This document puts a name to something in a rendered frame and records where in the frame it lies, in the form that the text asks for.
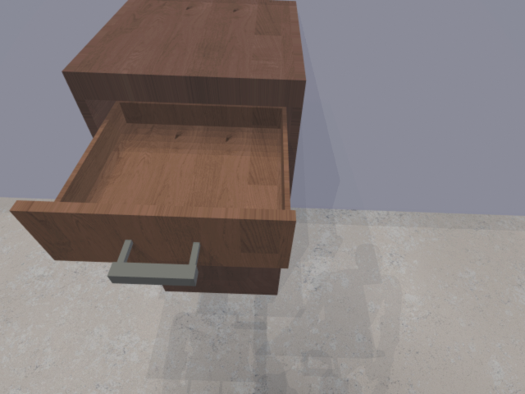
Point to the handle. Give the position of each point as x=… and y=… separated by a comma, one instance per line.
x=154, y=273

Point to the cabinet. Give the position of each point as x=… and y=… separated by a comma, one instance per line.
x=231, y=52

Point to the drawer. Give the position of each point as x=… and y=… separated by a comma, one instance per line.
x=166, y=175

